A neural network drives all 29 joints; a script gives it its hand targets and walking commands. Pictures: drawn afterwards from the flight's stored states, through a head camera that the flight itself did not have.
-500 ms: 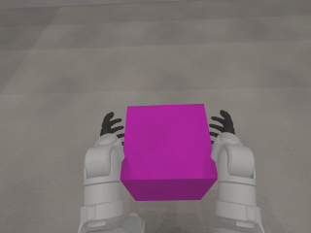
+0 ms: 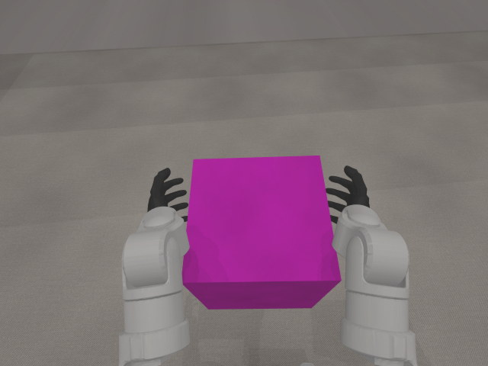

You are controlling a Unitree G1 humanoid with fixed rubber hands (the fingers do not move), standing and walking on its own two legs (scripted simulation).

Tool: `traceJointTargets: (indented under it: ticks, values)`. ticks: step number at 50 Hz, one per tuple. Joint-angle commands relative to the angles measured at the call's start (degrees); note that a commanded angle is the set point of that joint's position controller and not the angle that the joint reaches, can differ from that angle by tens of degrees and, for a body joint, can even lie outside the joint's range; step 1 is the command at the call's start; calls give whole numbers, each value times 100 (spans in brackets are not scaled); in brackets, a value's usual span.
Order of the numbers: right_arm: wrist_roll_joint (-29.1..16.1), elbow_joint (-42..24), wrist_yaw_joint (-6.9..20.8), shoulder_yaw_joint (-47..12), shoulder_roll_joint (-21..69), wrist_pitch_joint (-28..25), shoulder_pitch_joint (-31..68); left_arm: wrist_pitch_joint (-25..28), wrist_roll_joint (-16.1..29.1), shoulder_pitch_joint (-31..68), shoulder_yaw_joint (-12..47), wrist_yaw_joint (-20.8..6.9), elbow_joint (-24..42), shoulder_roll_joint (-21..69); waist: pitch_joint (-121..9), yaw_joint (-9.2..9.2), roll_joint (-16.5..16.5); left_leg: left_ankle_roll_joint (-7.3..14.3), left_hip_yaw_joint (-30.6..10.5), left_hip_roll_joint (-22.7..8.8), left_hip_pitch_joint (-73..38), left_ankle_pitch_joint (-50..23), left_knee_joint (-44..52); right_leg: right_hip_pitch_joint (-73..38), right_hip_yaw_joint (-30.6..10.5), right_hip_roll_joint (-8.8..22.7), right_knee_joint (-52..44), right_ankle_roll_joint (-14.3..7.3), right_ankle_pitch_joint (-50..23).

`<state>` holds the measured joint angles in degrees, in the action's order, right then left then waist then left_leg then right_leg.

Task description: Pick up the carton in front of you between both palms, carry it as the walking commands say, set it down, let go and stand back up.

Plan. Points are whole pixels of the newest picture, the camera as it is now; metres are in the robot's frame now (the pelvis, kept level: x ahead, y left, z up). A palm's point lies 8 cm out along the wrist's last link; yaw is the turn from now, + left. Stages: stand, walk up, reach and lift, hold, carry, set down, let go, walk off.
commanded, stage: carry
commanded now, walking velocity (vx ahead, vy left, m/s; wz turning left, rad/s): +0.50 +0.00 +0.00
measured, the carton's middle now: (258, 240) +0.35 -0.01 -0.01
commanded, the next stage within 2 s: none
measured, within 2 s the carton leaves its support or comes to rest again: neither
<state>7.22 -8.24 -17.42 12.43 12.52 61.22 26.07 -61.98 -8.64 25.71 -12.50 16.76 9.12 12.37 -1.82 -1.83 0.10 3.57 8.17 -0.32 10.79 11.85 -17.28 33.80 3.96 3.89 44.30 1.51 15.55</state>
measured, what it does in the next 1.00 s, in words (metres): walks ahead: right foot, then left foot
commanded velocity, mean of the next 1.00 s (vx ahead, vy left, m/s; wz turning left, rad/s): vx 0.31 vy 0.00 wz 0.00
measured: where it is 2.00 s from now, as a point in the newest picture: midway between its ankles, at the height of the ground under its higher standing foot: (247, 273)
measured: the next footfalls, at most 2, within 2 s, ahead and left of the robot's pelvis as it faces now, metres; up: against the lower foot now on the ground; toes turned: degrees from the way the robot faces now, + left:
right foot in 0.16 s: +0.28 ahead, -0.13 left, +0.00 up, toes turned -9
left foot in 0.62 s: +0.59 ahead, +0.09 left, +0.00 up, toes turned +12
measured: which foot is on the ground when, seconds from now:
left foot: down 0.00-0.20, up 0.22-0.60, down 0.62-1.00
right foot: up 0.00-0.14, down 0.16-0.64, up 0.66-0.98, down 1.00-1.00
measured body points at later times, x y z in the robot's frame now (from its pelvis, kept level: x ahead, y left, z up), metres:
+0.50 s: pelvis +0.32 -0.04 +0.00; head +0.34 -0.05 +0.45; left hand +0.60 +0.12 +0.09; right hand +0.62 -0.17 +0.08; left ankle +0.43 +0.11 -0.71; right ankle +0.25 -0.13 -0.75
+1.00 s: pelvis +0.60 -0.01 -0.01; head +0.60 +0.00 +0.44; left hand +0.88 +0.14 +0.09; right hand +0.88 -0.15 +0.09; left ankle +0.55 +0.08 -0.75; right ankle +0.71 -0.11 -0.75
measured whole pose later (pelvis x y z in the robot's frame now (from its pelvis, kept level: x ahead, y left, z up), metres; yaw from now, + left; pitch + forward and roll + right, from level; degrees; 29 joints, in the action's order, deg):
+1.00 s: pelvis +0.60 -0.01 -0.01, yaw +1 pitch +3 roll +1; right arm 4.3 -24.4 -14.8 0.7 7.7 69.9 8.9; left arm -70.1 -4.6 9.0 -1.1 15.0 25.9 7.7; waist -4.3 -0.1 -1.5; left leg 0.9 11.6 -1.9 9.5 18.3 -25.5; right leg 23.6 9.4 4.0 23.7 1.5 -0.5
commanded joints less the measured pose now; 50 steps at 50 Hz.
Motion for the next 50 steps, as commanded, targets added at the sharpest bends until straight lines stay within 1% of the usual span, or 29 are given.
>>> traceJointTargets:
  ticks: [1, 5, 7, 8, 9, 10, 11, 13, 14, 16, 18, 21, 27, 29, 30, 31, 32, 33, 34, 35, 36, 37, 38, 42, 44, 46, 48, 49, 50]
  values:
    - [-1848, -368, 1307, -3547, 5348, 255, 2210, -157, 1708, 2200, 3626, -1046, 308, 5309, -2112, 65, 889, 384, -693, -1241, -1801, -2627, 319, -173, 419, -110, -912, 39, -753]
    - [-1709, -497, 1365, -3418, 5219, 516, 1359, -441, 1836, 1607, 3701, -1193, 533, 5270, -1721, 32, 969, 170, -361, -1201, -1944, -3069, 60, -581, 699, -230, -1874, -75, -1259]
    - [-1696, -597, 1396, -3383, 5203, 593, 1207, -526, 1920, 1422, 3641, -1272, 607, 5278, -1855, 153, 742, -68, 49, -1053, -1503, -3368, -877, -1879, 1099, -465, -2395, -172, -1329]
    - [-1709, -639, 1412, -3388, 5194, 633, 1082, -561, 1933, 1323, 3610, -1311, 611, 5293, -2108, 187, 569, -228, 207, -934, -780, -2968, -1551, -3019, 954, -332, -2286, -241, -1025]
    - [-1744, -763, 1435, -3418, 5201, 680, 1146, -586, 1906, 1123, 3528, -1339, 616, 5280, -2520, 322, -160, -414, 297, -754, 146, -1346, -2888, -4029, -555, 748, -2416, -456, -588]
    - [-1788, -966, 1462, -3540, 5348, 731, 1256, -563, 1903, 1177, 3541, -1340, 600, 5294, -2731, 362, -1629, -591, -19, -74, 2126, 546, -4219, -5292, -2873, 1947, -2778, -1300, -237]
    - [-1866, -1101, 1487, -3570, 5373, 729, 1330, -549, 1896, 1021, 3459, -1362, 659, 5431, -2510, 361, -1629, -485, -494, -51, 3016, 1684, -5094, -5321, -3249, 2139, -2970, -1560, -789]
    - [-1976, -1256, 1544, -3645, 5771, 659, 1234, -490, 1924, 885, 3403, -1439, 913, 5844, -2419, 347, -577, -320, -836, -500, 3088, 1370, -5177, -4823, -2180, 1898, -2807, -1342, -1876]
    - [-2036, -1366, 1570, -3671, 5925, 599, 1117, -445, 1965, 919, 3437, -1469, 1132, 6004, -2323, 316, -291, -323, -862, -679, 2934, 1025, -4749, -4478, -1737, 1766, -2908, -1125, -1871]
    - [-2087, -1611, 1553, -3753, 6080, 485, 1021, -366, 2089, 1049, 3492, -1497, 1521, 6088, -2324, 305, -502, -401, -657, -651, 2508, 717, -3979, -4079, -1058, 1495, -3106, -917, -1704]
    - [-2039, -1820, 1472, -3772, 6061, 396, 845, -326, 2186, 939, 3554, -1511, 1753, 5966, -2261, 308, -709, -471, -434, -590, 2509, 582, -3449, -4044, -689, 1355, -3178, -1005, -1669]
    - [-1951, -2077, 1359, -3821, 5819, 384, 578, -342, 2236, 565, 3673, -1502, 1917, 5688, -1995, 315, -774, -513, -183, -542, 2578, 44, -2497, -4097, -263, 1176, -3175, -1020, -2113]
    - [-2082, -2357, 1339, -4008, 5113, 633, 283, -538, 2128, 120, 3777, -1359, 2199, 4984, -1466, 328, -949, -316, 271, -255, 2020, -957, -1212, -4171, 315, 968, -2881, -684, -3127]
    - [-2096, -2284, 1358, -3984, 4898, 737, 229, -638, 2090, 53, 3795, -1324, 2181, 4741, -1455, 281, -883, -239, 530, -89, 1236, -1002, -850, -4012, 581, 878, -2270, -520, -3538]
    - [-2074, -2152, 1359, -3938, 4755, 783, 174, -694, 2080, 106, 3813, -1303, 2149, 4601, -1641, 206, -687, -245, 808, 166, 332, -802, -633, -3697, 879, 680, -1533, -394, -3641]
    - [-2034, -2038, 1359, -3866, 4637, 821, 116, -746, 2062, 175, 3823, -1281, 2114, 4451, -1960, 110, -445, -195, 487, -78, -900, -525, -722, -2911, 982, 537, -602, -245, -2947]
    - [-1964, -1968, 1344, -3766, 4474, 836, 151, -811, 2100, 358, 3871, -1269, 2161, 4411, -2452, 6, 752, 400, -1872, -1550, -2097, 71, -390, -1493, 948, 101, 1055, 34, -1352]
    - [-1931, -1815, 1338, -3699, 4496, 825, 134, -851, 2159, 463, 3909, -1277, 2121, 4404, -2432, 23, 1885, 1003, -3611, -2351, -2769, -662, 244, 57, 453, -500, 2244, 83, 1152]
    - [-1937, -2026, 1320, -3674, 4516, 815, 34, -859, 2166, 323, 3967, -1265, 2064, 4458, -2234, 44, 1405, 1116, -3190, -2428, -2560, -1714, 132, 432, -130, -227, 2958, -48, 1432]
    - [-1916, -1949, 1330, -3649, 4747, 803, 220, -844, 2129, 428, 3983, -1283, 1956, 4721, -2259, 39, 990, 1071, -2647, -2266, -2299, -2841, -54, 493, -278, -30, 3048, -144, 1334]
    - [-1920, -1997, 1353, -3676, 4928, 762, 304, -804, 2123, 369, 3971, -1316, 1875, 4908, -2185, 76, 447, 827, -2094, -2158, -1912, -3217, -88, 370, -390, 207, 2612, -174, 1025]
    - [-1959, -2062, 1394, -3708, 5123, 711, 427, -756, 2124, 378, 3964, -1363, 1856, 5123, -2161, 111, 272, 568, -1628, -2012, -1585, -3068, 67, 117, -408, 339, 1935, -154, 776]
    - [-2012, -2099, 1444, -3763, 5325, 661, 513, -700, 2142, 405, 3999, -1405, 1870, 5317, -2142, 134, 352, 385, -1206, -1860, -1310, -2969, 167, -216, -250, 283, 1360, -116, 637]
    - [-2123, -2288, 1578, -3828, 5620, 497, 543, -481, 2105, 325, 4031, -1414, 2032, 5675, -2141, 153, 811, 347, -285, -1530, -961, -3237, 137, -860, 221, -5, -341, 3, 123]
    - [-2110, -2399, 1553, -3820, 5472, 487, 421, -471, 2112, 335, 4063, -1365, 2218, 5558, -2120, 123, 926, 299, -97, -1506, -939, -3426, 16, -1040, 374, -99, -851, 5, -421]
    - [-2061, -2456, 1480, -3809, 5242, 541, 238, -537, 2128, 246, 4052, -1320, 2306, 5326, -2127, 92, 913, 248, 31, -1442, -928, -3309, -237, -1290, 475, -138, -1226, 8, -928]
    - [-1995, -2418, 1410, -3811, 4961, 640, 137, -643, 2115, 101, 3991, -1295, 2246, 5056, -2045, 139, 744, 41, 188, -1240, -801, -2745, -644, -1807, 661, -167, -2117, 20, -1786]
    - [-1946, -2360, 1382, -3800, 4802, 700, 103, -708, 2095, 30, 3935, -1294, 2185, 4891, -1954, 161, 574, -144, 177, -1126, -605, -2334, -840, -2194, 639, -37, -2540, 43, -2276]
    - [-1887, -2265, 1352, -3786, 4647, 760, 67, -783, 2074, -4, 3868, -1298, 2126, 4726, -1982, 171, 422, -326, 118, -1095, -230, -1753, -1035, -2766, 393, 345, -2521, 23, -2791]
